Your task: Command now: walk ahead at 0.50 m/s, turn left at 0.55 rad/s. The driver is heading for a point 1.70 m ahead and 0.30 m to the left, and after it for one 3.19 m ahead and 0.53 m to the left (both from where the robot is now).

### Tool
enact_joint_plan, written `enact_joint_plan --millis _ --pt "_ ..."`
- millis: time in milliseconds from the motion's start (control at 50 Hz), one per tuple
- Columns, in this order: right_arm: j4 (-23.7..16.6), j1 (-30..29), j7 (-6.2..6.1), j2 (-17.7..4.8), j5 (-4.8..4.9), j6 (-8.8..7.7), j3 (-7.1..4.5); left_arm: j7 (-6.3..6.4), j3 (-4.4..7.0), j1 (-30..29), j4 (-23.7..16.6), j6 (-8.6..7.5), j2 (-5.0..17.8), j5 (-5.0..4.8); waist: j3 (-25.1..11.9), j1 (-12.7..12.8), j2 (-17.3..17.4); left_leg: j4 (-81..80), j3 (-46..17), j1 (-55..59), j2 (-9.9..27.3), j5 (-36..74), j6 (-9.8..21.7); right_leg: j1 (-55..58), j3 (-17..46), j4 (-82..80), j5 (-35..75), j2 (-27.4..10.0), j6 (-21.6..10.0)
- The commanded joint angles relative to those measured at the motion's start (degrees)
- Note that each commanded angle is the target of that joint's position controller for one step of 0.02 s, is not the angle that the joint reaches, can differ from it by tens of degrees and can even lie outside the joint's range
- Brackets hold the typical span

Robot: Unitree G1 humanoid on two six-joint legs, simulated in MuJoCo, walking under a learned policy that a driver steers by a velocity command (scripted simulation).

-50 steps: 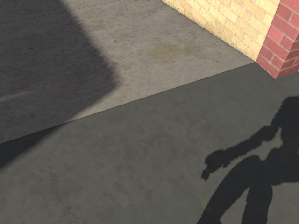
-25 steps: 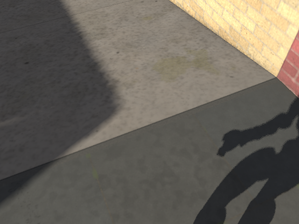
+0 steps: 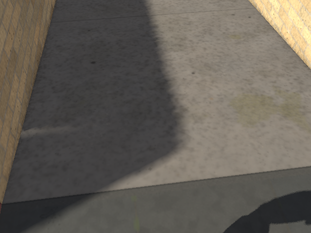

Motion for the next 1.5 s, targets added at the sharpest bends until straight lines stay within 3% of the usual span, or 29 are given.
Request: enact_joint_plan --millis 20,40,80,160,320,380,420,440,460,480,500,520,560,720,860,920,940,960,980,1000,1020,1060,1140,1260,1400,1440,1460,1480,1500 --pt "0.11 16.86 -0.69 -9.99 -0.72 -0.97 -2.76 -1.57 0.72 -6.48 -9.54 -5.43 7.37 -2.65 -16.55 -7.42 5.55 -20.15 -39.25 46.14 19.02 -1.74 14.72 -39.72 12.39 25.42 0.10 1.56 -3.11" --pt "-0.59 12.53 -0.54 -8.36 -0.47 -1.42 -2.22 -1.19 0.67 -6.98 -9.23 -5.63 6.55 -1.89 -10.78 -4.23 -0.71 -20.51 -32.00 36.43 16.28 4.56 12.70 -37.46 12.05 19.45 4.42 -1.14 -3.32" --pt "-2.52 7.51 -0.87 -5.90 -1.04 -1.60 -1.31 -0.86 1.62 -5.36 -8.47 -4.12 7.57 -0.05 -7.73 -0.48 -0.13 -22.54 -25.24 24.83 12.96 12.11 11.26 -29.85 12.11 12.09 7.86 -3.77 -2.39" --pt "-2.71 9.49 -2.34 -9.12 -0.53 -1.74 -2.04 -0.49 1.42 -8.40 -10.62 -1.95 5.55 1.26 -5.01 -0.04 0.76 -25.23 -20.16 17.14 10.60 17.09 11.38 -28.80 10.04 -0.10 14.86 -2.85 1.50" --pt "-1.21 15.79 -3.18 -9.22 0.15 -0.49 -2.12 -1.73 0.72 -21.08 -15.69 -3.04 5.12 0.03 -3.40 -5.23 5.22 -20.45 -21.14 17.72 8.30 6.35 6.01 -22.67 10.05 -25.39 32.03 2.79 1.10" --pt "-1.31 15.98 -3.67 -9.10 0.00 0.10 -2.09 -2.36 1.46 -19.41 -16.06 -4.12 7.43 -0.23 -3.96 -3.71 6.95 -15.26 -26.44 22.57 10.29 6.49 5.28 -20.26 10.82 -28.24 25.22 3.29 -0.77" --pt "-2.49 13.99 -3.80 -7.67 -0.21 0.39 -1.50 -2.14 2.65 -10.67 -14.06 -4.82 9.46 0.37 -7.92 1.12 7.62 -7.45 -25.88 21.32 7.24 11.46 3.01 -7.73 10.01 -31.05 24.79 2.91 -3.38" --pt "-3.82 13.15 -3.56 -4.77 -0.86 0.19 -0.33 -1.75 3.52 -1.96 -13.11 -4.99 12.37 1.39 -15.30 5.07 3.32 7.00 -21.62 14.74 3.87 7.29 0.80 6.79 17.31 -29.34 22.97 -5.35 -6.93" --pt "-5.21 21.52 -3.52 -0.85 0.35 -0.43 0.80 -1.57 4.78 5.11 -11.49 -4.21 17.31 2.12 -23.76 2.49 -14.45 27.01 -13.86 -5.85 -4.64 -17.48 -3.67 27.92 42.35 -32.44 14.20 -19.21 -16.50" --pt "-4.50 23.11 -3.58 -5.71 1.27 -0.68 0.36 -1.91 3.96 4.98 -11.36 -3.76 13.20 0.31 -23.03 2.67 -16.72 36.75 -14.49 -15.47 -0.84 -24.00 -4.33 28.71 54.02 -36.80 0.22 -22.45 -17.92" --pt "-4.35 17.58 -3.58 -9.71 1.08 -0.44 -0.66 -1.81 2.69 2.34 -12.38 -3.38 8.44 0.01 -14.64 4.37 -9.57 39.53 -14.55 -17.91 1.55 -18.85 -4.69 21.54 45.60 -38.16 -1.86 -19.18 -15.08" --pt "-5.03 13.51 -3.65 -9.54 0.32 -0.19 -0.70 -1.83 2.07 -0.25 -12.57 -2.84 7.03 0.59 -9.63 3.87 -4.95 38.62 -12.37 -16.28 3.51 -14.30 -4.82 13.57 37.00 -38.64 3.72 -16.20 -12.93" --pt "-5.90 11.06 -3.26 -7.39 -0.37 -0.21 -0.73 -2.09 1.15 -2.97 -11.81 -2.56 4.94 1.45 -4.26 1.17 -4.92 32.71 -11.99 -11.81 6.06 -9.89 -4.42 2.38 27.11 -41.38 14.39 -11.32 -11.89" --pt "-8.49 3.51 -2.09 -2.77 -0.67 -0.74 1.34 -1.85 2.23 -0.62 -8.80 -2.58 9.31 -0.27 -3.08 1.28 -4.55 7.56 -6.34 -7.90 8.29 4.14 -5.34 -0.67 13.26 -46.76 29.74 -8.99 -13.03" --pt "-11.39 -4.74 -0.23 -4.64 0.24 -1.62 1.14 -1.92 2.36 5.03 -5.45 -0.81 11.46 -1.24 -1.27 3.08 -5.80 -5.56 -3.29 -1.41 5.02 5.93 -3.46 4.39 11.06 -42.55 31.19 -11.14 -10.92" --pt "-7.24 9.53 -0.88 -9.55 -0.61 -1.73 -1.48 -1.48 1.87 4.13 -5.12 -0.29 11.04 -1.28 -8.69 -5.08 -4.79 -9.96 -1.35 20.04 2.44 4.90 0.38 1.72 6.67 -24.98 45.36 -7.41 -7.67" --pt "-5.74 19.57 -1.74 -14.43 -1.42 -1.47 -2.85 -1.32 0.47 3.94 -6.89 -0.70 7.94 0.35 -16.96 -8.87 2.84 -8.67 -14.32 35.60 14.04 5.79 4.81 -9.20 3.68 -6.46 30.93 -4.18 -5.14" --pt "-5.28 20.67 -1.53 -18.29 -1.76 -1.32 -3.31 -1.66 -1.28 9.09 -8.54 -2.04 2.32 0.17 -23.01 -5.00 18.22 -16.26 -40.59 49.55 24.61 -7.17 13.49 -29.99 5.87 11.49 -3.48 5.30 -2.64" --pt "-5.18 20.86 -1.26 -12.41 -1.03 -1.41 -1.67 -1.92 0.09 5.34 -8.51 -3.01 8.62 -1.17 -20.19 -7.13 12.17 -19.84 -42.15 48.07 23.19 -12.01 11.67 -36.69 12.01 16.80 -6.20 2.52 -3.28" --pt "-5.38 17.62 -1.22 -10.52 -0.74 -1.54 -0.87 -2.12 0.69 1.07 -10.05 -3.40 10.52 -2.04 -13.38 -6.55 9.67 -20.22 -34.00 42.24 21.46 -7.39 9.71 -39.23 11.10 16.78 -1.43 0.16 -3.92" --pt "-5.90 14.01 -1.09 -9.37 -0.89 -1.55 -0.38 -1.87 0.55 -0.64 -10.15 -3.20 9.86 -1.46 -10.11 -4.80 5.10 -20.63 -28.11 35.58 19.17 -0.06 8.82 -37.29 10.05 14.49 2.96 -1.99 -3.53" --pt "-6.36 9.57 -0.90 -7.26 -1.87 -1.76 0.31 -2.12 0.72 -0.38 -10.37 -2.19 8.79 -0.27 -7.28 -1.32 4.90 -23.46 -21.64 25.73 16.16 7.54 8.49 -31.50 10.70 8.54 7.99 -4.39 -2.63" --pt "-4.50 9.68 -1.40 -9.44 -1.45 -2.90 -0.42 -2.09 -0.12 -2.68 -11.46 -0.45 5.75 0.42 -5.03 0.09 3.73 -28.23 -15.39 19.43 15.20 10.68 9.76 -29.20 10.01 -1.62 16.61 -4.32 -0.59" --pt "-0.75 14.49 -2.93 -10.98 -0.65 -2.71 -0.82 -3.91 -0.56 -12.66 -14.04 -1.38 5.04 0.37 -2.51 -3.01 3.16 -24.98 -7.17 16.84 11.77 6.05 5.55 -23.28 9.15 -22.03 42.60 -0.82 -0.80" --pt "1.81 17.46 -3.71 -11.59 -0.86 -0.73 -1.41 -5.75 -0.29 -15.53 -15.49 -0.98 6.96 -0.45 0.19 -3.52 2.90 -11.89 -11.94 24.37 17.51 2.70 3.93 -26.81 11.36 -25.88 28.95 -2.20 -4.09" --pt "1.98 15.35 -3.51 -11.72 -0.79 -0.01 -1.34 -5.46 0.77 -7.09 -12.83 -1.35 8.32 -0.44 -3.22 1.13 1.83 -0.65 -10.28 22.41 15.30 10.45 2.45 -15.49 8.56 -28.53 26.44 -0.78 -5.74" --pt "2.29 16.14 -3.28 -9.32 -1.00 -0.42 -0.64 -4.97 2.04 0.77 -9.85 -1.55 10.89 0.06 -7.67 4.10 -1.35 12.74 -8.30 16.40 11.17 10.14 1.00 -3.13 7.74 -27.36 31.15 -0.24 -6.91" --pt "1.41 19.73 -3.00 -3.52 -2.25 -1.45 1.00 -4.58 2.62 4.69 -8.77 -1.70 15.11 1.21 -13.02 2.67 -17.36 37.37 -2.03 2.43 4.30 -16.78 -2.29 9.45 19.82 -24.94 45.76 -10.62 -10.70" --pt "2.04 24.17 -2.84 -3.05 -2.49 -2.98 1.62 -4.78 0.85 5.05 -11.02 -1.36 13.49 0.18 -13.50 -0.04 -21.63 50.93 -6.90 -11.27 0.56 -30.19 -4.14 16.19 33.09 -22.12 62.24 -14.86 -14.58"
